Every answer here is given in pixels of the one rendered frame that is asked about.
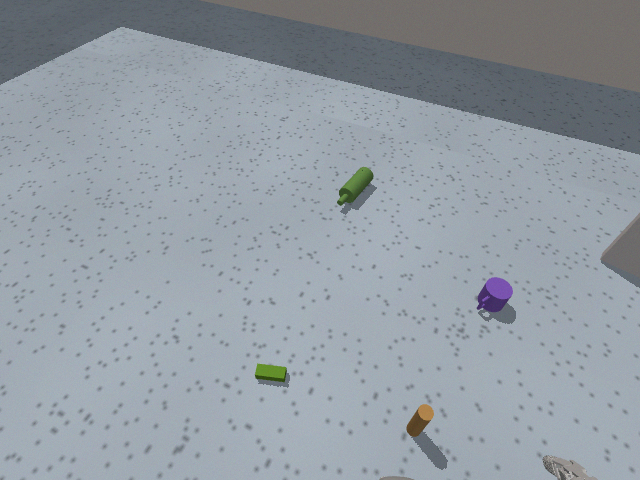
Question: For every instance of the right robot hand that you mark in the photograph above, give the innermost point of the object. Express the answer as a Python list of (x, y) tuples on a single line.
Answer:
[(565, 470)]

